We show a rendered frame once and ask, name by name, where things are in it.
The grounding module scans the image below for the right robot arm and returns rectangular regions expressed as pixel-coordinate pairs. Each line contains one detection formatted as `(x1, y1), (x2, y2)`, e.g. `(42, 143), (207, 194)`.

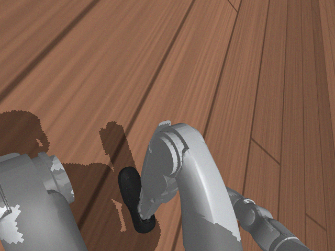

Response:
(233, 198), (314, 251)

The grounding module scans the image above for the right robot foot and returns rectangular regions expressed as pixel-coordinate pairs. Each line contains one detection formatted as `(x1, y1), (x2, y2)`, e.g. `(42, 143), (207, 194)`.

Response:
(118, 166), (155, 234)

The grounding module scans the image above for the right robot hand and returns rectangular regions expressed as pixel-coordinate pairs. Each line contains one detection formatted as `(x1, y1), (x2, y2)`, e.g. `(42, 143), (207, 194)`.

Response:
(226, 186), (245, 206)

